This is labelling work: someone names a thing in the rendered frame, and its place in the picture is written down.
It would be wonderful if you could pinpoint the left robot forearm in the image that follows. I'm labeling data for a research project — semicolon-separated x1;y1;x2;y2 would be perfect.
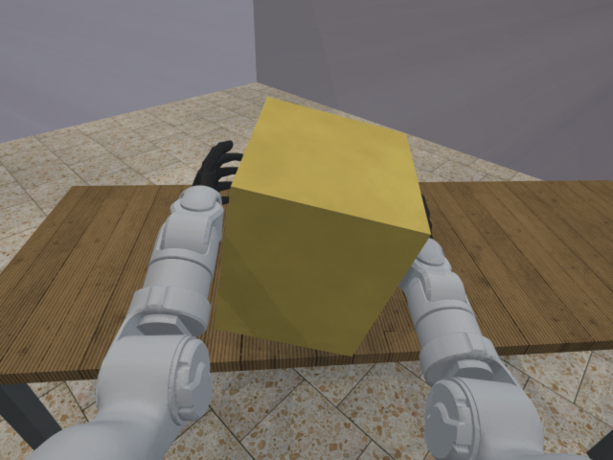
96;185;223;409

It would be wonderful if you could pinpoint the table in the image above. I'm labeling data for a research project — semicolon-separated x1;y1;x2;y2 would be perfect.
0;180;613;460

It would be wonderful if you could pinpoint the right robot upper arm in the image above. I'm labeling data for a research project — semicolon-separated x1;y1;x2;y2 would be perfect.
423;377;592;460

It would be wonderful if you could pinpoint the carton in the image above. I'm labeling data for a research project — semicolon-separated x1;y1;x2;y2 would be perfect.
214;97;431;357

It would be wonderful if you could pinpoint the right robot hand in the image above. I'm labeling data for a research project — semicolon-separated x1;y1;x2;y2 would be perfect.
421;195;433;240

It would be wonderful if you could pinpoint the left robot hand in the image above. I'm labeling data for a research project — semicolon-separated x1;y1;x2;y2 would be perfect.
193;140;243;205

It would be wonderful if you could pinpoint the left robot upper arm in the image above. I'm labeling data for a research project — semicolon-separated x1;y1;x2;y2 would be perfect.
24;334;213;460

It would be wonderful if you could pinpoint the right robot forearm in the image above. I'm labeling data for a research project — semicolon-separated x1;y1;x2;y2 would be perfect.
398;238;544;448

